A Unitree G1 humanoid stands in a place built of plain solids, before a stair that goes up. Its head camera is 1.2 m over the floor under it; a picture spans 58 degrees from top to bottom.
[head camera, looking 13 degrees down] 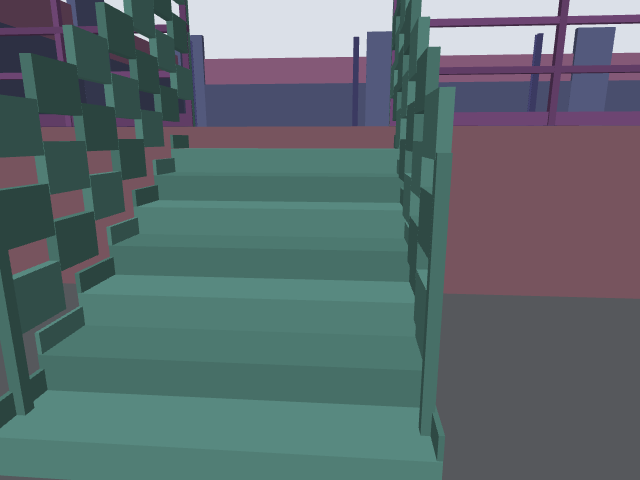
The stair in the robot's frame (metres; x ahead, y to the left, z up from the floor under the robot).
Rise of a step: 0.16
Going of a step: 0.30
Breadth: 1.62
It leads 5 degrees to the right of straight ahead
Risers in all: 8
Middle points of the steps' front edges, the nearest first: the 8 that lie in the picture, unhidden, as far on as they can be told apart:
1.29 0.40 0.16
1.59 0.37 0.33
1.89 0.35 0.49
2.19 0.33 0.65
2.49 0.30 0.81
2.79 0.28 0.98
3.09 0.26 1.14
3.38 0.23 1.30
